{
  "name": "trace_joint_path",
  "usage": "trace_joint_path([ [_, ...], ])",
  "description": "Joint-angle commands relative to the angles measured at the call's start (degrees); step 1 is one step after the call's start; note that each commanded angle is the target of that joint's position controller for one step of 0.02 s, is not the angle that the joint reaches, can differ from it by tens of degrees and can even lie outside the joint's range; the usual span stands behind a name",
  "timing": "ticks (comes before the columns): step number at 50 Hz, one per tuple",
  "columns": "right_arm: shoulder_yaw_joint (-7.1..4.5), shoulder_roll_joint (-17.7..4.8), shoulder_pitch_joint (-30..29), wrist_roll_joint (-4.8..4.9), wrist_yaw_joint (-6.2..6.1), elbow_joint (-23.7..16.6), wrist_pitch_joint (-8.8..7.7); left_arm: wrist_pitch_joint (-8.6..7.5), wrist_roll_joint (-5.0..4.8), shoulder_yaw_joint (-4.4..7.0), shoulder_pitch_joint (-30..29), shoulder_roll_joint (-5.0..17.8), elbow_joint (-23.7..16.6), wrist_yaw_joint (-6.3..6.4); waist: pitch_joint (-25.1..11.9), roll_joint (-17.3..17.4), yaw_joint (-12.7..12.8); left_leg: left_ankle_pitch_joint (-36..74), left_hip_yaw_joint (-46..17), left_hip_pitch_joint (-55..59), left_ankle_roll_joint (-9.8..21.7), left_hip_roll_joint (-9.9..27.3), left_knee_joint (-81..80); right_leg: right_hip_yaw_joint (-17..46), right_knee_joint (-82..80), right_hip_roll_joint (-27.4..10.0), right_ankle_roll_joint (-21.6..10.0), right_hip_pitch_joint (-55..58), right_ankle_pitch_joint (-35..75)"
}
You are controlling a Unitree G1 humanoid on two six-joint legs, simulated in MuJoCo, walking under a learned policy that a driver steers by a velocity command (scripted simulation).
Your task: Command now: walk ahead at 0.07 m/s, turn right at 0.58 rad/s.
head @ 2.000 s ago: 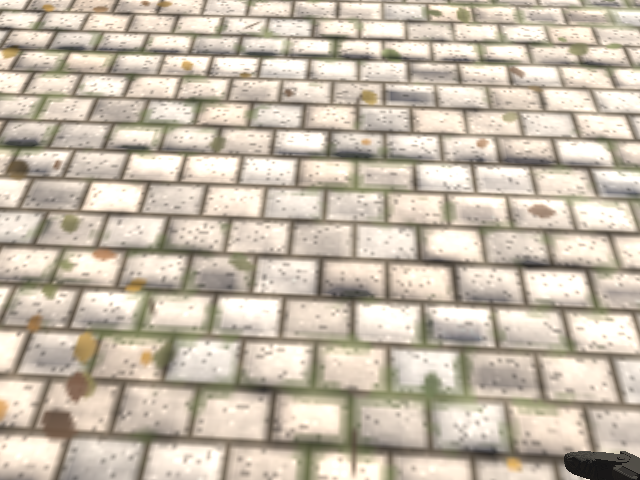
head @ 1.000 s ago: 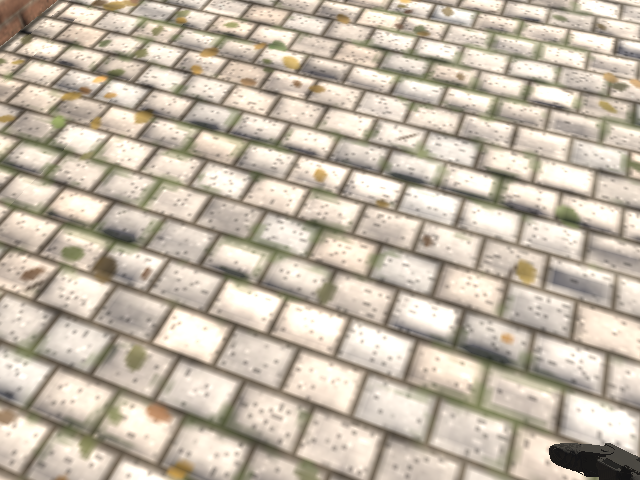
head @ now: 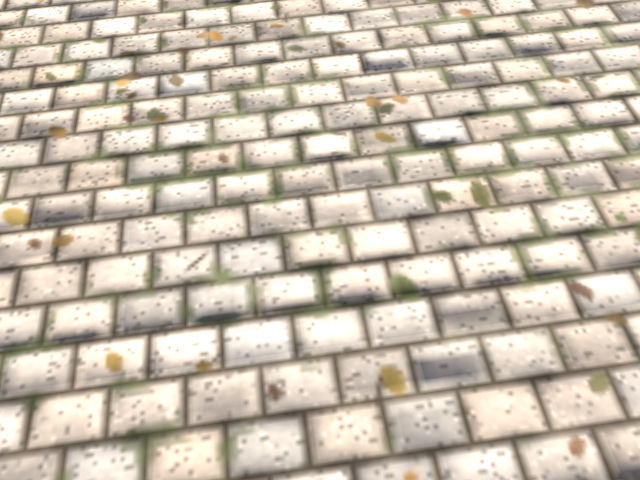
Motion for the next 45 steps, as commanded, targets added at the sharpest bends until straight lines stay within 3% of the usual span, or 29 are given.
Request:
trace_joint_path([
  [1,-1.64,-5.44,0.43,0.30,0.35,-3.77,-1.04,-0.05,-0.04,2.35,-1.76,8.76,-4.52,0.46,-8.89,-9.69,-1.16,-0.73,0.94,7.35,0.54,-2.28,-5.56,15.36,-4.25,-13.63,-8.45,5.50,12.45],
  [3,-2.10,-5.91,2.18,0.47,0.76,-3.51,-1.88,0.14,-0.50,2.15,-2.63,8.14,-4.93,0.46,-8.89,-10.46,-2.42,1.21,1.04,11.34,1.88,-2.51,-14.33,18.04,-1.28,-12.98,-7.05,7.58,14.59],
  [4,-2.41,-6.15,4.17,0.49,0.90,-2.85,-2.31,0.29,-0.90,1.91,-3.43,7.44,-5.22,0.55,-8.51,-10.26,-3.75,7.86,1.70,16.02,3.06,-1.63,-22.39,17.84,0.86,-11.28,-5.24,6.73,12.62],
  [5,-3.18,-9.09,5.34,-0.26,0.65,-2.96,-2.41,0.29,-0.53,1.23,-1.33,5.14,-5.40,0.54,-9.99,-5.86,-2.76,13.66,-3.72,23.20,6.05,6.45,-24.73,15.18,6.66,-8.36,-2.43,2.73,1.83],
  [6,-4.19,-13.97,2.32,-1.54,0.16,-3.89,-1.60,0.02,-0.10,0.67,3.73,2.67,-5.88,0.36,-8.97,10.78,2.06,30.50,-16.42,29.25,14.07,18.35,-24.43,4.52,17.28,0.94,1.50,-8.21,-21.38],
  [7,-4.02,-11.57,5.05,-2.32,0.37,-3.44,-1.27,-0.58,0.37,1.80,3.02,7.27,-5.98,0.28,-9.56,14.68,-0.74,34.49,-24.93,29.11,21.68,24.36,-25.83,0.71,30.28,0.58,4.43,-14.26,-29.39],
  [8,-3.25,-8.84,4.10,-1.89,0.36,-4.17,-1.24,-0.49,-0.05,3.03,3.22,10.61,-4.84,0.23,-8.83,9.26,-0.91,32.84,-20.00,28.12,21.51,22.54,-24.91,0.97,37.83,-2.07,5.74,-14.87,-25.80],
  [9,-2.84,-6.86,2.20,-1.22,0.24,-4.48,-1.01,0.19,-0.48,3.40,3.01,10.48,-3.73,0.42,-7.66,6.22,-0.52,29.89,-13.61,27.20,18.79,18.43,-23.97,0.08,40.57,-3.11,6.87,-15.25,-22.04],
  [11,-2.34,-5.64,0.03,-0.14,-0.14,-4.86,-0.39,1.61,-0.67,2.94,2.68,7.96,-3.47,0.56,-5.70,6.25,-0.50,26.66,-6.54,25.53,16.57,14.59,-24.28,-1.72,42.93,-4.33,8.70,-15.57,-17.20],
  [13,-2.56,-6.15,0.63,-0.59,-0.55,-4.53,0.34,1.83,-1.09,2.17,0.54,5.42,-4.76,0.25,-4.81,8.18,-1.49,25.28,-1.72,25.37,16.67,12.40,-25.78,-5.19,38.47,-4.92,9.46,-14.74,-14.21],
  [17,-3.62,-8.30,2.04,-0.52,-0.79,-3.93,1.12,1.55,-0.78,1.40,-3.14,3.86,-7.06,-0.50,-7.14,10.01,-3.68,25.93,1.01,28.87,18.23,15.00,-25.76,-7.38,26.83,-7.80,9.42,-10.64,-13.65],
  [22,-4.55,-10.32,1.02,0.77,0.24,-3.41,1.18,2.01,-0.69,1.87,-2.33,4.95,-7.57,-1.85,-7.13,10.62,-3.44,22.89,3.53,26.96,17.55,17.17,-24.76,-10.97,13.58,-8.10,6.58,-1.87,-11.05],
  [24,-4.65,-10.39,-0.20,1.82,0.30,-3.03,1.18,2.07,-0.65,2.27,0.82,4.70,-6.53,-2.38,-6.91,9.47,-1.12,19.70,5.67,24.85,14.90,16.55,-21.13,-12.85,2.81,-6.92,3.82,4.28,-3.77],
  [25,-4.33,-8.86,1.62,2.03,0.38,-2.05,1.07,2.01,-0.46,2.81,2.91,5.49,-5.64,-2.16,-7.11,7.15,-0.54,14.99,8.01,21.51,11.82,14.82,-17.11,-12.06,-2.45,-5.87,1.90,9.92,0.96],
  [26,-3.67,-6.10,4.08,0.74,0.71,-1.43,0.99,1.79,-0.46,3.99,4.79,9.37,-5.64,-1.50,-7.17,-3.45,-1.04,3.24,13.57,12.01,6.44,10.36,-5.88,-1.45,-6.39,-12.43,-1.39,18.44,14.58],
  [27,-2.48,-3.48,1.70,-1.89,0.72,-5.04,0.89,1.32,0.34,5.09,4.27,16.21,-7.47,-0.86,-5.98,-20.41,-1.75,-22.61,15.22,-4.94,1.07,1.34,9.32,19.77,-6.74,-27.32,-12.14,22.08,30.25],
  [28,-3.34,-6.08,-3.52,-1.00,0.12,-5.99,0.60,-0.15,2.23,4.38,6.01,13.54,-7.41,-1.34,-9.36,-14.38,3.07,-24.88,5.70,-5.52,1.25,0.34,19.39,21.64,-8.24,-29.06,-17.50,18.31,26.55],
  [29,-3.82,-7.20,-3.66,0.26,-0.01,-5.78,0.75,-1.19,2.21,3.61,3.63,11.87,-6.85,-1.32,-7.42,-11.21,1.21,-20.38,3.92,-5.84,2.16,1.41,22.12,16.39,-8.58,-25.80,-15.01,16.56,22.29],
  [30,-4.12,-7.29,-2.28,0.37,-0.31,-4.68,0.91,-1.61,1.09,3.32,0.29,10.39,-6.81,-0.99,-6.01,-8.98,-0.53,-15.36,3.42,-5.87,2.53,2.01,21.19,12.64,-8.27,-22.34,-11.60,15.35,18.23],
  [31,-4.38,-7.68,-1.64,-0.10,-0.68,-4.03,1.07,-1.52,0.05,2.72,-1.91,8.86,-7.06,-0.65,-5.59,-8.50,-1.23,-12.14,3.10,-5.83,2.30,2.24,19.88,11.06,-8.00,-20.73,-9.67,14.88,17.62],
  [32,-4.48,-7.60,-0.90,-0.41,-0.69,-3.79,1.08,-1.31,-0.18,2.29,-2.94,8.39,-7.21,-0.26,-5.91,-8.96,-1.94,-9.58,3.44,-3.51,1.81,1.50,20.45,9.76,-7.82,-19.42,-9.29,13.10,20.15],
  [34,-4.21,-6.46,1.20,0.13,-0.21,-2.94,0.99,-1.08,0.42,1.67,-3.07,7.21,-7.13,0.24,-7.98,-8.81,-2.52,-6.34,4.36,-0.70,1.04,0.48,19.65,7.71,-7.52,-18.40,-9.49,13.27,22.31],
  [38,-3.02,-4.16,-0.59,0.42,0.32,-3.29,1.12,-0.93,0.64,1.39,-1.97,7.05,-5.90,0.56,-7.59,-9.09,-0.94,-4.81,4.67,3.04,0.56,0.95,7.09,7.61,-6.90,-17.75,-9.23,14.13,18.36],
  [43,-2.77,-4.74,-0.68,0.83,1.05,-3.65,0.89,-0.51,1.00,1.00,-2.62,7.36,-4.64,-0.38,-5.27,-9.77,0.26,-7.26,5.49,11.45,1.57,0.69,-3.79,10.86,-6.37,-18.25,-10.09,9.48,13.14],
  [45,-2.58,-4.06,0.74,0.83,1.38,-3.26,0.48,-0.50,0.59,0.38,-3.88,6.27,-4.00,-0.65,-4.91,-8.98,-1.02,-4.11,5.93,15.58,2.40,0.38,-11.67,11.58,-4.93,-17.37,-9.14,8.64,12.93],
])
